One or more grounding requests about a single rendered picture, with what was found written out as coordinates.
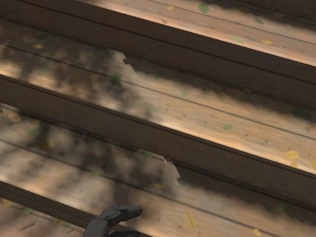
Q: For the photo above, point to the robot left hand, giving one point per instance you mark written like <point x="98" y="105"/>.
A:
<point x="110" y="217"/>

